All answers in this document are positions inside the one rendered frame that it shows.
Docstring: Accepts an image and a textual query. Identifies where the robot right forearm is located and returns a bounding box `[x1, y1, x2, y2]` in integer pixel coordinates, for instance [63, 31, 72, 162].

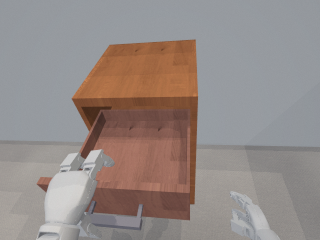
[254, 228, 280, 240]

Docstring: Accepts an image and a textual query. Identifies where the drawer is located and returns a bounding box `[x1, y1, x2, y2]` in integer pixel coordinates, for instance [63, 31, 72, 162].
[37, 109, 191, 221]

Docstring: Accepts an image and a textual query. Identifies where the handle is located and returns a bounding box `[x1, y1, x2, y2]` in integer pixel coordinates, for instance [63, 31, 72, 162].
[88, 200, 144, 231]

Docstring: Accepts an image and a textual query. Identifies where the robot right hand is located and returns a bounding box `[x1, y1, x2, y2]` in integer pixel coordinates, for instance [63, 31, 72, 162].
[229, 191, 271, 240]

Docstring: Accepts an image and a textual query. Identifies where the cabinet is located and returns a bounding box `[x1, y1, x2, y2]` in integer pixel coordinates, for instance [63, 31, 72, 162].
[71, 39, 198, 205]

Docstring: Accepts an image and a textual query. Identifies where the robot left hand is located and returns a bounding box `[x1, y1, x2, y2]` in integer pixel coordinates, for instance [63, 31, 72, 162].
[44, 149, 115, 239]

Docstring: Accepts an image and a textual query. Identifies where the robot left forearm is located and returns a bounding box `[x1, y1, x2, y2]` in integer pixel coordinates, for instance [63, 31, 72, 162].
[36, 222, 80, 240]

